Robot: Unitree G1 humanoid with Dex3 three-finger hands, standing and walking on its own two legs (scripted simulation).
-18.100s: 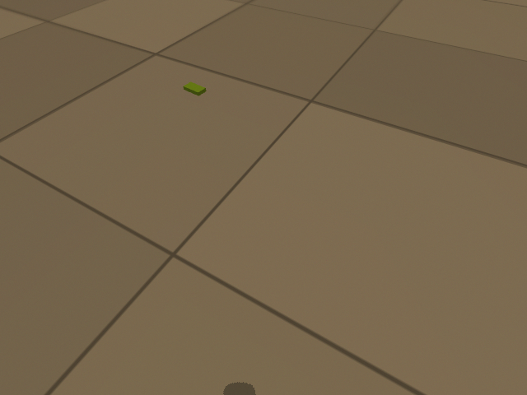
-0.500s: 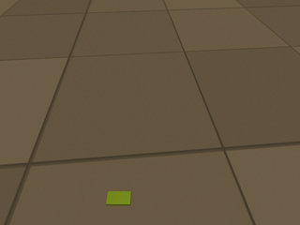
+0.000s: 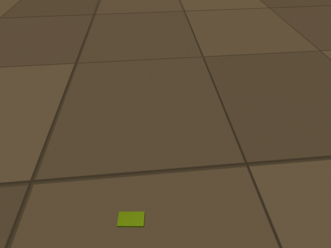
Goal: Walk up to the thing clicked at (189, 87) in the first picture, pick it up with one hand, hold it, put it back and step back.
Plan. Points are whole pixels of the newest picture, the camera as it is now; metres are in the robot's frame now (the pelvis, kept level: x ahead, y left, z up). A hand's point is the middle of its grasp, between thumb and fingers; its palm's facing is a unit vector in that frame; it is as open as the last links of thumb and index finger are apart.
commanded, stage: rise first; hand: left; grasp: from above
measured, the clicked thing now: (131, 219) +0.43 +0.22 -0.77
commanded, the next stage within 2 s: none
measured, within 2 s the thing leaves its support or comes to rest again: neither
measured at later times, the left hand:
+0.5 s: hand out of the picture +0.13 +0.26 -0.20, palm faces -0.10 -0.91 -0.40, open 12.7 cm
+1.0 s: hand out of the picture +0.13 +0.27 -0.28, palm faces -0.26 -0.82 -0.51, open 14.2 cm
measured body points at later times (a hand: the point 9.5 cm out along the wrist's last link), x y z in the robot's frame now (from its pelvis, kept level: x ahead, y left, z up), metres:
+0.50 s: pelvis -0.02 +0.01 -0.05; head +0.06 +0.01 +0.39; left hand +0.14 +0.30 -0.17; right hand +0.10 -0.26 -0.16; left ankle -0.01 +0.12 -0.75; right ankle -0.01 -0.12 -0.75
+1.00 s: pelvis -0.02 +0.02 -0.14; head +0.10 +0.03 +0.29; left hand +0.14 +0.31 -0.24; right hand +0.17 -0.23 -0.22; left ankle -0.01 +0.12 -0.75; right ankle -0.01 -0.12 -0.75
